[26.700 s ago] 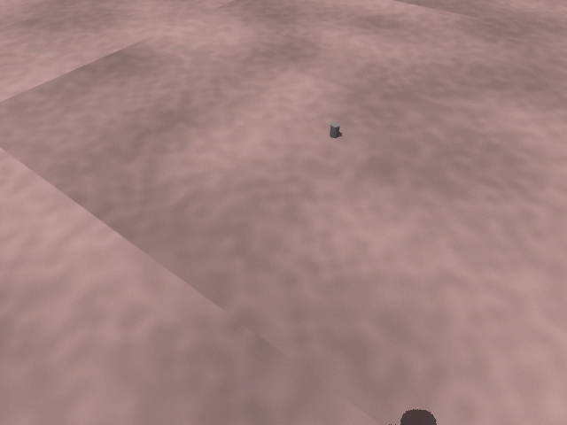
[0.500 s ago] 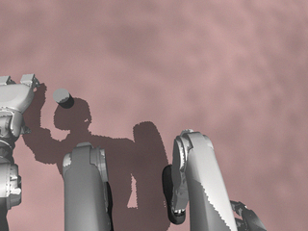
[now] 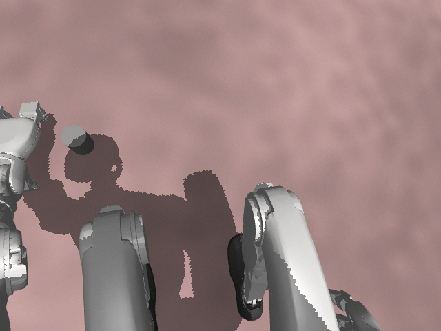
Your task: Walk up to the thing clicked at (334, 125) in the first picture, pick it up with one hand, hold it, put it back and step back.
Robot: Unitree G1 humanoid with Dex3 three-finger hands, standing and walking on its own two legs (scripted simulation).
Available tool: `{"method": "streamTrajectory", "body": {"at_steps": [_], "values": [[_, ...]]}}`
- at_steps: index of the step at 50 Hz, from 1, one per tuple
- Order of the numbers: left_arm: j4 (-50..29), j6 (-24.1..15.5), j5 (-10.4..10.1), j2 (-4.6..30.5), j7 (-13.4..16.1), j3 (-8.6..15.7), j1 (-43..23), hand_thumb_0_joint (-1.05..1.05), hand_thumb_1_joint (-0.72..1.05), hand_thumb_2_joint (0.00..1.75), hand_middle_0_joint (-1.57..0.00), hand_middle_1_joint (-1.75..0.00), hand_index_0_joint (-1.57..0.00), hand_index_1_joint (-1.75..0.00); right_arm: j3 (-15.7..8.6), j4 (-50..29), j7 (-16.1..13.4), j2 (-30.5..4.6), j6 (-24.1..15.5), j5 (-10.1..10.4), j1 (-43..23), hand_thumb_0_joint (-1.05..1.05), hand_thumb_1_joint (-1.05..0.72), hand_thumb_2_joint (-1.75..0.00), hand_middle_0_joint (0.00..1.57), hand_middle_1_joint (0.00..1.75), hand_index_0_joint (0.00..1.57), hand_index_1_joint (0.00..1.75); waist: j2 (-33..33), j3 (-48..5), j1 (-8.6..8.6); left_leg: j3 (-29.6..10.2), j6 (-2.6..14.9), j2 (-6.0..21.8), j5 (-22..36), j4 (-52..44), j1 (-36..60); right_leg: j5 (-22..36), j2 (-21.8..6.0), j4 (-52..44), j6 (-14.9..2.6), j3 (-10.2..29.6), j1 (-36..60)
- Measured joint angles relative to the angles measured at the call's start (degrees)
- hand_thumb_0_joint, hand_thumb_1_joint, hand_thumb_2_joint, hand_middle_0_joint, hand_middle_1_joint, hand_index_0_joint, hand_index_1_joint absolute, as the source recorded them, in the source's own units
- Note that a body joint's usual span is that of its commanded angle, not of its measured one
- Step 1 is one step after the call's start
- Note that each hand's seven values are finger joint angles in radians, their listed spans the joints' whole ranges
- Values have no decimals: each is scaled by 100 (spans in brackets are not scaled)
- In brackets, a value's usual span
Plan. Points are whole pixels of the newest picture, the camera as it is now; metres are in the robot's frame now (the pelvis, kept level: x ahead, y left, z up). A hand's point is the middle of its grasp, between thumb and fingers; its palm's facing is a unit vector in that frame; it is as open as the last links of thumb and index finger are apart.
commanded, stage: approach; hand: left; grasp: from above
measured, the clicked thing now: (78, 140) +0.49 +0.26 -0.30
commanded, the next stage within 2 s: close in in 0.66 s
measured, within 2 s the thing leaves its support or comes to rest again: neither
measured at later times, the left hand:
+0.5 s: hand (85, 97) +0.54 +0.21 -0.16, palm faces -0.37 -0.03 -0.93, open 13.9 cm
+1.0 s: hand (50, 146) +0.45 +0.28 -0.20, palm faces -0.48 -0.05 -0.87, open 13.8 cm
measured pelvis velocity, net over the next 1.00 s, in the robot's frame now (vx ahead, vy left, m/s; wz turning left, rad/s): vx -0.01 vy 0.00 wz -0.02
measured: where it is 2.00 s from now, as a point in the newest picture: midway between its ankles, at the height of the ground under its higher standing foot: (197, 304)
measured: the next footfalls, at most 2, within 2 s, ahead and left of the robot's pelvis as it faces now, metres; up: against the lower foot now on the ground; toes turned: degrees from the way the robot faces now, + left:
none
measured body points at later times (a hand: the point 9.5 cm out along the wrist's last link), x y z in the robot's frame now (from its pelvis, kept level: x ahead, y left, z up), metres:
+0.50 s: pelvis +0.00 +0.00 -0.01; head +0.25 +0.05 +0.36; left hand +0.55 +0.21 -0.10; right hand +0.01 -0.28 -0.09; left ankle +0.07 +0.12 -0.30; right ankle +0.10 -0.13 -0.30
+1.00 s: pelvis -0.01 +0.00 -0.01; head +0.24 +0.07 +0.35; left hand +0.48 +0.28 -0.15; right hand +0.03 -0.28 -0.11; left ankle +0.07 +0.12 -0.30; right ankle +0.10 -0.13 -0.30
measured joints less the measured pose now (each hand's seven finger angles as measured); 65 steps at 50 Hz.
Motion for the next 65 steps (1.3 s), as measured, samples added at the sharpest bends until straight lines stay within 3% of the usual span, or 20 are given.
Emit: {"method": "streamTrajectory", "body": {"at_steps": [5, 11, 15, 20, 27, 33, 38, 42, 46, 49, 53, 58, 61, 65], "values": [[97, 27, 17, 9, 26, -126, -98, 0, -51, 99, -10, -102, -10, -102, 29, 18, 7, 2, -28, -15, -8, 0, -92, -90, 20, 30, 20, 30, -13, 11, -24, 6, 5, -11, 7, 34, -44, -2, -5, 34, 7, 9, -35], [298, 144, 20, -68, 109, -458, -494, 0, -52, 99, -9, -105, -10, -104, 115, 53, 1, 25, -110, -42, -6, 0, -92, -89, 20, 30, 20, 30, -72, 11, -134, 10, 5, -14, 18, 65, -102, 9, -2, 66, 14, 18, -93], [579, 333, 74, -141, 204, -672, -973, 0, -52, 99, -9, -106, -10, -105, 216, 51, -17, 38, -164, -75, -8, 0, -92, -89, 20, 30, 20, 30, -90, 9, -342, -11, -3, -8, 23, 90, -152, 28, 9, 76, 8, 1, -142], [969, 716, 175, -177, 327, -647, -1585, 0, -52, 99, -8, -108, -10, -106, 380, -77, -21, 12, -163, -104, 67, 0, -92, -89, 20, 30, 20, 30, -16, 17, -701, -55, -10, 19, 25, 99, -220, 71, 41, 49, -5, -39, -214], [1248, 1314, -34, -118, 153, -538, -2006, 0, -51, 98, -8, -108, -10, -106, 597, -323, 21, -123, -58, 8, 367, 0, -92, -89, 20, 30, 20, 30, 202, 139, -1018, -83, -11, 90, 13, 71, -243, 137, 111, -8, -5, -64, -289], [990, 1400, -415, -33, -268, -370, -1605, 0, -50, 96, -8, -108, -10, -105, 709, -421, 28, -146, 100, 148, 565, 0, -91, -89, 20, 30, 20, 30, 291, 327, -984, -96, -16, 142, 19, 34, -129, 197, 160, -50, -15, -77, -227], [583, 1069, -591, 88, -568, -226, -992, 0, -49, 94, -8, -108, -11, -105, 700, -418, 21, -103, 160, 165, 604, 0, -91, -89, 20, 30, 20, 30, 241, 465, -794, -125, -38, 113, 74, 67, -89, 234, 143, -13, -35, -99, -176], [232, 678, -562, 162, -629, -209, -576, 0, -48, 94, -9, -107, -11, -104, 608, -337, 22, -73, 137, 117, 561, 0, -91, -89, 20, 30, 20, 30, 140, 475, -546, -149, -68, 60, 121, 137, -132, 241, 106, 58, -42, -113, -179], [163, 361, -479, 163, -490, -502, -497, 0, -48, 94, -9, -106, -11, -103, 479, -192, 6, -61, 71, 51, 418, 0, -91, -89, 20, 30, 20, 30, 20, 394, -332, -140, -58, -4, 150, 198, -197, 208, 56, 126, -30, -100, -186], [312, 220, -328, 134, -290, -675, -633, 0, -48, 94, -9, -106, -12, -103, 431, -120, -8, -69, -25, -19, 239, 0, -91, -89, 20, 30, 20, 30, -76, 348, -279, -137, -39, -34, 147, 231, -216, 175, 33, 147, -12, -98, -162], [605, 209, -57, 92, 46, -732, -857, 0, -45, 97, -12, -106, -14, -104, 432, -130, 8, -89, -168, -98, 16, 0, -91, -89, 20, 30, 20, 30, -168, 273, -365, -149, -14, -50, 112, 274, -235, 130, 24, 160, 9, -110, -137], [1250, 407, 204, 144, 412, -600, -1188, 0, -44, 98, -11, -105, -13, -103, 529, -255, 85, -115, -289, -185, -142, 0, -91, -89, 20, 30, 20, 30, -202, 227, -630, -173, 11, -46, 71, 332, -279, 101, 37, 183, 27, -128, -157], [1515, 530, 273, 263, 524, -448, -1318, 0, -45, 98, -10, -105, -12, -103, 618, -354, 158, -139, -374, -237, -134, 0, -91, -89, 20, 30, 20, 30, -200, 307, -783, -209, 15, -34, 56, 384, -315, 111, 58, 205, 41, -155, -187], [1528, 647, 215, 385, 613, -274, -1292, 0, -47, 97, -9, -104, -11, -102, 717, -427, 252, -158, -422, -258, 13, 0, -91, -89, 20, 30, 20, 30, -185, 436, -892, -243, 14, -5, 25, 455, -357, 124, 96, 248, 58, -176, -246]]}}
